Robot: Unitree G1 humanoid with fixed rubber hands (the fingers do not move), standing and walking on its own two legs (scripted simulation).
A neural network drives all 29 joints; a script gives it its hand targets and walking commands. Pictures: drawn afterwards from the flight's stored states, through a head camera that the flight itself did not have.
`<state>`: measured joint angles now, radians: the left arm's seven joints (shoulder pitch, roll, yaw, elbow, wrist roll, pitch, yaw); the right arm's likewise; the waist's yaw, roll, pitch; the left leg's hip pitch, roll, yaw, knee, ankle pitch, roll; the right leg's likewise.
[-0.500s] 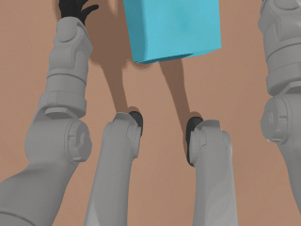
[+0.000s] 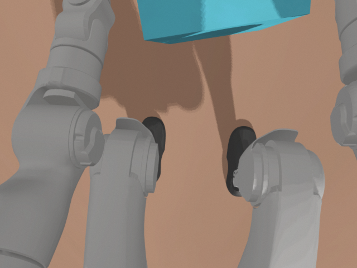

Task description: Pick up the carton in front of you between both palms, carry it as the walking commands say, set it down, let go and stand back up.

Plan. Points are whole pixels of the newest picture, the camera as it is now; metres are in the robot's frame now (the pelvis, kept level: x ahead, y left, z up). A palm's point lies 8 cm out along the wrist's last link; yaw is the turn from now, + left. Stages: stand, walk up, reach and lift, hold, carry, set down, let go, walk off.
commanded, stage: reach and lift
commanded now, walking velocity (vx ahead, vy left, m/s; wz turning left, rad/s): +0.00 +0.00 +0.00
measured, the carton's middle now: out of the picture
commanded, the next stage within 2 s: none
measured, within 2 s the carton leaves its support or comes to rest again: leaves its support in 0.72 s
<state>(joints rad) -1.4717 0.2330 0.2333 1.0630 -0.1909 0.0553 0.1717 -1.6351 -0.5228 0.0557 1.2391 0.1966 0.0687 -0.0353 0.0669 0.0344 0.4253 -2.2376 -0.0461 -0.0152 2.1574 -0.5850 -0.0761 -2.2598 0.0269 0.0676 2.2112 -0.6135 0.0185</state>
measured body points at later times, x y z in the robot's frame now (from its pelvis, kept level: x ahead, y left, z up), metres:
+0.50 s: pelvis -0.01 +0.00 +0.00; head +0.37 -0.03 +0.23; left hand +0.55 +0.14 -0.18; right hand +0.58 -0.16 -0.18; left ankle +0.11 +0.13 -0.34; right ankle +0.10 -0.12 -0.34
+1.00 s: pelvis -0.01 +0.01 +0.04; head +0.29 -0.04 +0.37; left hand +0.52 +0.13 -0.05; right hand +0.54 -0.18 -0.05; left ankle +0.12 +0.14 -0.34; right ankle +0.10 -0.13 -0.34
